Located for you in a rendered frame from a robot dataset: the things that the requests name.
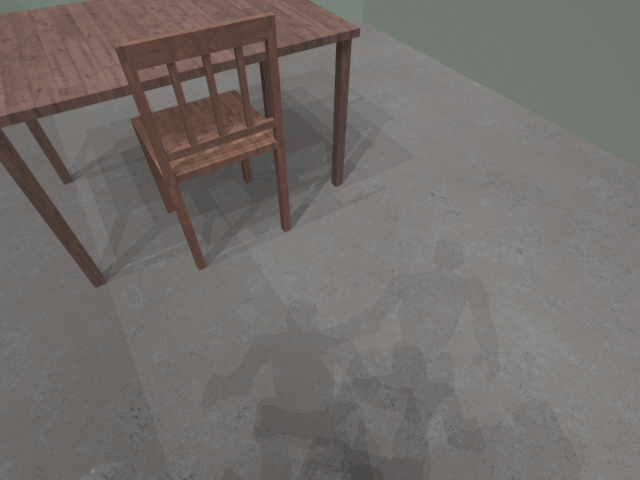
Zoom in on table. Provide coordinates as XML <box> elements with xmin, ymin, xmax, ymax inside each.
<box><xmin>0</xmin><ymin>0</ymin><xmax>360</xmax><ymax>288</ymax></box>

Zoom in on chair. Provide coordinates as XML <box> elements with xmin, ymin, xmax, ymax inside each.
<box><xmin>113</xmin><ymin>12</ymin><xmax>291</xmax><ymax>271</ymax></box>

